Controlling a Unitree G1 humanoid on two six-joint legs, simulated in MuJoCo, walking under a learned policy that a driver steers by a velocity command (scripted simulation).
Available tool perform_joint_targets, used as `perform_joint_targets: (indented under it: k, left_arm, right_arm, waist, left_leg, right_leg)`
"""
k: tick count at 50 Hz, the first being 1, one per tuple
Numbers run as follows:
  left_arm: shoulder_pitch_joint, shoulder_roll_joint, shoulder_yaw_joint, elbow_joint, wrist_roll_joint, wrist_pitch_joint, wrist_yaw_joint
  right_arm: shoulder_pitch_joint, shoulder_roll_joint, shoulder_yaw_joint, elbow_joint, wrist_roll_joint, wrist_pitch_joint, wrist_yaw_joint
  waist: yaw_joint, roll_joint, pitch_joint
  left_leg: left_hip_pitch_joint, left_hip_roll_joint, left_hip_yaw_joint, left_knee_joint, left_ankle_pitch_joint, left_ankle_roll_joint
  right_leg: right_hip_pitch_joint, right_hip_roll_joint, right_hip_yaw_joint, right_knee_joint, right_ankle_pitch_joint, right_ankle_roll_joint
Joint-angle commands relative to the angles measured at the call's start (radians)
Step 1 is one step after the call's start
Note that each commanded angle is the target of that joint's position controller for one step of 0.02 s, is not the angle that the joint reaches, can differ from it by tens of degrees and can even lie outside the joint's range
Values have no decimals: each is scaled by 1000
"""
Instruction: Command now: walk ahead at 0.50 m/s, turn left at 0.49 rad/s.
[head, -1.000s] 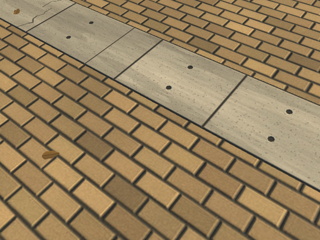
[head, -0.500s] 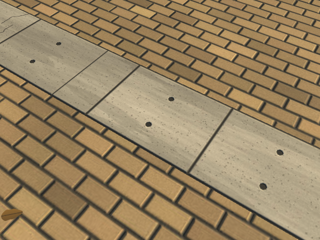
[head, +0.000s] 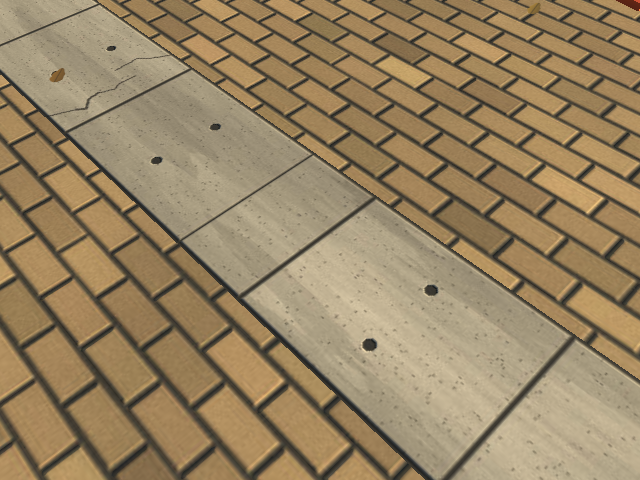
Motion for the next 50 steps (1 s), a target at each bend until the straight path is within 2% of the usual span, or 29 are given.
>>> perform_joint_targets:
  k: [1, 4, 6, 8, 9, 10, 11, 12, 13, 14, 15, 16, 18, 21, 27, 32, 34, 35, 36, 37, 38, 39, 40, 41, 42, 44, 45, 47, 50]
  left_arm:
    - [-8, 108, 17, -44, -1, -15, 7]
    - [48, 127, 22, -21, 1, -6, 16]
    - [56, 138, 25, -12, 5, 6, 23]
    - [42, 166, 32, -14, 8, 19, 29]
    - [35, 183, 38, -16, 10, 30, 30]
    - [30, 196, 42, -23, 9, 41, 28]
    - [12, 191, 41, -45, 7, 43, 23]
    - [57, 60, 16, -113, -4, 36, 3]
    - [-68, 139, 30, -162, -3, 22, -6]
    - [-150, 134, 26, -187, -7, 7, -11]
    - [-140, 131, 22, -181, -10, -5, -9]
    - [-123, 130, 25, -166, -2, 0, -6]
    - [-84, 116, 23, -161, 29, 39, -9]
    - [-127, 92, 18, -189, 32, 72, -19]
    - [-362, 99, 9, -277, 22, 74, -26]
    - [-481, 109, -2, -336, 11, 56, -32]
    - [-433, 131, 2, -336, 8, 46, -29]
    - [-359, 148, 8, -317, 5, 41, -24]
    - [-244, 175, 20, -282, 5, 34, -13]
    - [-104, 208, 33, -252, 14, 19, -1]
    - [64, 281, 48, -247, 38, 16, 17]
    - [7, 353, 65, -246, 45, 30, 15]
    - [-67, 243, 51, -258, 24, 40, 6]
    - [-126, 159, 31, -264, 14, 40, -1]
    - [-148, 124, 20, -253, 18, 36, -6]
    - [-124, 117, 15, -218, 13, 22, -7]
    - [-100, 123, 17, -200, 8, 11, -12]
    - [-67, 135, 21, -176, -1, -6, -19]
    - [-41, 142, 24, -151, -3, -7, -20]
  right_arm:
    - [-99, 3, 14, -85, -2, -10, 12]
    - [-179, -2, 19, -123, -8, -12, 19]
    - [-184, -14, 15, -135, -11, -13, 19]
    - [-126, -33, 4, -124, -13, -11, 11]
    - [-51, -49, -6, -104, -12, -13, 7]
    - [63, -73, -21, -71, -14, -21, 0]
    - [221, -135, -49, -25, -26, -28, -14]
    - [217, -259, -80, -34, -27, -26, -28]
    - [250, -275, -85, -48, 6, -10, -30]
    - [196, -245, -77, -39, 11, -5, -41]
    - [145, -183, -63, -41, 18, -10, -45]
    - [95, -146, -53, -46, 19, -17, -46]
    - [62, -112, -39, -53, 28, -38, -48]
    - [111, -149, -46, -43, 30, -60, -42]
    - [234, -157, -49, -33, 26, -54, -42]
    - [293, -170, -50, -35, 12, -49, -54]
    - [257, -187, -54, -50, 8, -49, -61]
    - [217, -200, -57, -62, 7, -51, -61]
    - [194, -210, -59, -69, 8, -56, -55]
    - [178, -197, -55, -73, 18, -64, -45]
    - [202, -105, -29, -104, 25, -73, -40]
    - [342, -55, -20, -126, 48, -69, -39]
    - [315, -131, -25, -79, 10, -52, -49]
    - [242, -131, -26, -79, 3, -50, -39]
    - [202, -110, -21, -87, 2, -49, -33]
    - [186, -91, -15, -93, -12, -35, -18]
    - [187, -85, -13, -94, -14, -29, -13]
    - [152, -80, -9, -107, -15, -23, -8]
    - [24, -68, 5, -149, -18, -25, 2]
  waist:
    - [1, -102, 54]
    - [26, -100, 65]
    - [15, -106, 57]
    - [-20, -134, 9]
    - [-54, -138, -36]
    - [-101, -126, -103]
    - [-178, -55, -189]
    - [-104, 181, -270]
    - [-149, 93, -323]
    - [-129, 25, -168]
    - [-86, -40, -84]
    - [-39, -78, -35]
    - [10, -63, -48]
    - [12, -42, -42]
    - [-77, 14, -4]
    - [-116, 31, 2]
    - [-78, 45, -3]
    - [-38, 51, -21]
    - [11, 36, -75]
    - [86, -22, -158]
    - [130, -141, -325]
    - [19, -397, -374]
    - [2, -189, -231]
    - [2, -86, -113]
    - [-7, -61, -62]
    - [-24, -136, -37]
    - [-27, -150, -45]
    - [-31, -143, -46]
    - [-17, -131, -12]
  left_leg:
    - [16, -8, 51, -164, 98, 0]
    - [27, -28, 105, -273, 67, 33]
    - [58, -57, 129, -314, -7, 66]
    - [155, -121, 166, -326, -118, 109]
    - [237, -158, 173, -341, -170, 134]
    - [378, -190, 162, -395, -180, 162]
    - [619, -129, 37, -476, -198, 210]
    - [941, 188, -465, -513, -187, 354]
    - [989, 249, -781, -676, -209, 413]
    - [897, 234, -602, -696, -157, 374]
    - [755, 196, -494, -707, -46, 327]
    - [643, 138, -403, -716, 71, 283]
    - [542, 70, -300, -729, 209, 257]
    - [500, 23, -255, -744, 261, 247]
    - [584, -3, -290, -737, 216, 193]
    - [683, 21, -345, -659, 324, 180]
    - [663, 30, -371, -618, 359, 149]
    - [620, 20, -369, -570, 429, 125]
    - [590, -9, -360, -458, 508, 105]
    - [511, -75, -310, -257, 452, 80]
    - [393, -134, -221, 34, 107, 63]
    - [110, -271, -136, 240, -492, 35]
    - [34, -171, -153, 316, -407, 45]
    - [52, -141, -142, 286, -307, 40]
    - [74, -117, -134, 241, -263, 33]
    - [119, -93, -123, 181, -247, 17]
    - [130, -100, -118, 168, -244, 13]
    - [92, -100, -115, 132, -221, 3]
    - [23, -65, -80, -3, -130, -20]
  right_leg:
    - [-55, -258, 56, -110, 369, -68]
    - [45, -292, 22, -79, 458, -65]
    - [111, -307, -7, -12, 625, -56]
    - [153, -313, -36, 130, 915, -46]
    - [157, -314, -43, 261, 998, -46]
    - [114, -310, -47, 447, 948, -38]
    - [-62, -284, -56, 726, 710, -5]
    - [-510, -111, -32, 1094, -185, 56]
    - [-694, -6, 200, 1236, -310, 71]
    - [-786, -85, 252, 1203, -200, 58]
    - [-735, -125, 249, 1097, -113, 55]
    - [-664, -149, 250, 1015, -89, 60]
    - [-549, -160, 253, 932, -84, 87]
    - [-562, -153, 225, 827, -32, 116]
    - [-665, -125, 224, 557, 177, 129]
    - [-643, -72, 227, 398, 182, 103]
    - [-524, -55, 242, 321, 141, 80]
    - [-398, -32, 237, 287, 99, 63]
    - [-241, -4, 223, 258, 73, 45]
    - [-31, -56, 261, 204, 88, 14]
    - [189, -314, 515, 183, -130, -33]
    - [312, -497, 1005, 26, -168, -155]
    - [181, -456, 976, 19, -299, -154]
    - [45, -399, 799, 7, -251, -136]
    - [-37, -346, 666, -9, -111, -118]
    - [-111, -277, 505, -33, 78, -97]
    - [-115, -271, 472, -34, 170, -103]
    - [-100, -273, 422, -52, 256, -123]
    - [-94, -264, 353, -104, 239, -132]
